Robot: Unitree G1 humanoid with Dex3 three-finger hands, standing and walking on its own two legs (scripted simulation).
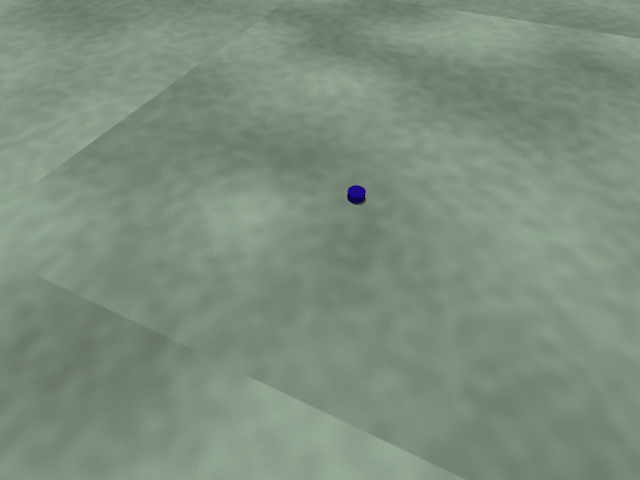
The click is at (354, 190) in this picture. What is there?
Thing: low tin
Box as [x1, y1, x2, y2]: [347, 185, 365, 203]
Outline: 351,186 348,189 348,199 354,203 361,202 364,199 364,189 356,185
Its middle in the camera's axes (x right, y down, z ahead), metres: +0.17 -0.20 +1.78
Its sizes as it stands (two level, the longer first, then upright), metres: 0.083 0.083 0.039
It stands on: the floor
